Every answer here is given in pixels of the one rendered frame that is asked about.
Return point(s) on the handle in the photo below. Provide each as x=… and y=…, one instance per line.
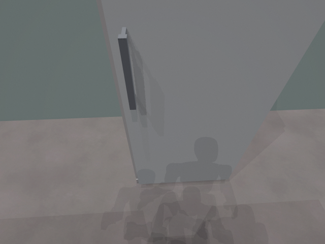
x=127, y=69

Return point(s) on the fridge door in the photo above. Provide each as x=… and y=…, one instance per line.
x=206, y=74

